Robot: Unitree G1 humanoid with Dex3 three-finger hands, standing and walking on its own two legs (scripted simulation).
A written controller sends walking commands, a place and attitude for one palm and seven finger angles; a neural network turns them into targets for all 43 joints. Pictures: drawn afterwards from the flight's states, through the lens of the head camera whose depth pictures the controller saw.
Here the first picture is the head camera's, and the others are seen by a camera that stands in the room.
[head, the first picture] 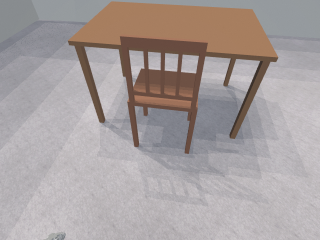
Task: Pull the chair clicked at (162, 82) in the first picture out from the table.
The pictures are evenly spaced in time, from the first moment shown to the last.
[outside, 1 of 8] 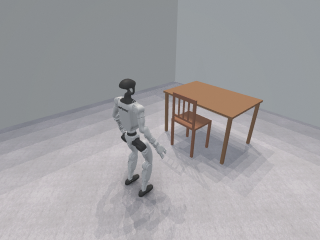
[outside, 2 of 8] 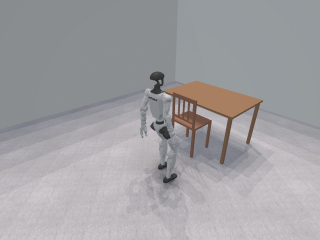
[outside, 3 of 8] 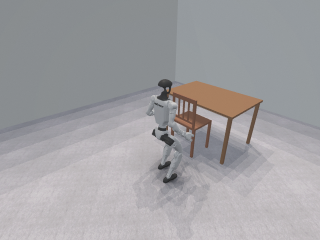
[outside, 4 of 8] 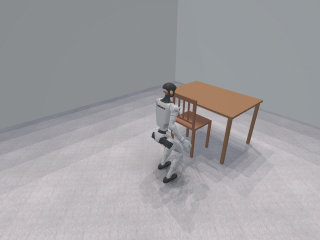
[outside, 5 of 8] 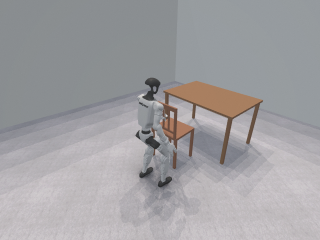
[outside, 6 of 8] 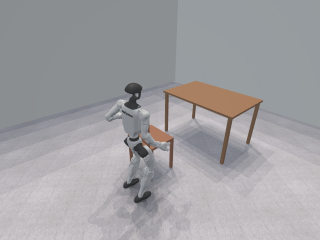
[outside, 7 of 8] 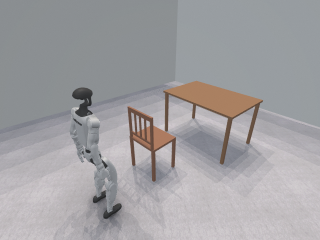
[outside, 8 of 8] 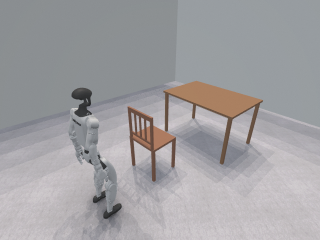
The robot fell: no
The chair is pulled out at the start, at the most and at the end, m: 0.00 0.72 0.70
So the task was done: yes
